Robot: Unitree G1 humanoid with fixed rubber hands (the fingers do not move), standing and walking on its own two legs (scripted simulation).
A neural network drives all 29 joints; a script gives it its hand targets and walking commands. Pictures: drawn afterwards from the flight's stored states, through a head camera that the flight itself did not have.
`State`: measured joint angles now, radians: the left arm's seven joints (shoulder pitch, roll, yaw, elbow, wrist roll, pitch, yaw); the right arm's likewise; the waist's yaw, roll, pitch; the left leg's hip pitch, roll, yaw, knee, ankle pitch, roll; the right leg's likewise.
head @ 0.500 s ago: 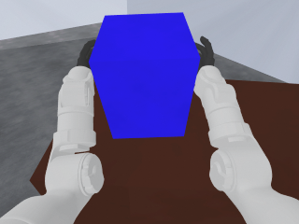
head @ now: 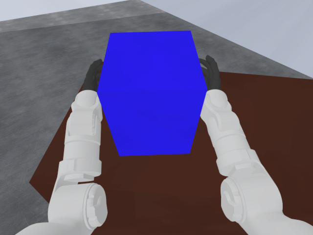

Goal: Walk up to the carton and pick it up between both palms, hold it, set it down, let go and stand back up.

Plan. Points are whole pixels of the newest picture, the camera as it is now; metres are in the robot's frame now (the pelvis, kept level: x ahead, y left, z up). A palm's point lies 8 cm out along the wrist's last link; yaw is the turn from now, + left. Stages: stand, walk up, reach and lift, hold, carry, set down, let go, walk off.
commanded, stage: set down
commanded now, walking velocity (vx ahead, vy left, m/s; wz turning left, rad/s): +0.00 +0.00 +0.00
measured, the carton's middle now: (152, 97) +0.42 +0.02 +0.15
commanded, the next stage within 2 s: none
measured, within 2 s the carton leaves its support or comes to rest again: neither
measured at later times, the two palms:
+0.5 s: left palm (90, 99) +0.39 +0.18 +0.15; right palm (202, 94) +0.43 -0.11 +0.16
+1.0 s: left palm (89, 111) +0.38 +0.18 +0.12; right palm (196, 100) +0.43 -0.10 +0.13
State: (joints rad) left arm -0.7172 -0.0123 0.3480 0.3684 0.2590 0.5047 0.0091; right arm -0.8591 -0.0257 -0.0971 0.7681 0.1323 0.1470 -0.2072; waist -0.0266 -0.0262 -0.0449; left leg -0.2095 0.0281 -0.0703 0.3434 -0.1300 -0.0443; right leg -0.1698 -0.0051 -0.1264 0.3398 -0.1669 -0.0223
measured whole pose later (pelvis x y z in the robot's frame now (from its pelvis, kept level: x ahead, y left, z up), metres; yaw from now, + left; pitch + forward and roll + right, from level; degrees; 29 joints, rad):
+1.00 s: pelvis +0.01 +0.00 +0.00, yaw +0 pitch +0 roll +0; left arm -0.68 -0.08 0.35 0.51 0.26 0.37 0.10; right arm -0.88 -0.03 -0.29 1.03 0.02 -0.04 -0.07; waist 0.07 -0.03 0.00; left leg -0.21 0.03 -0.07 0.34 -0.14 -0.04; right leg -0.17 0.00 -0.13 0.34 -0.18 -0.03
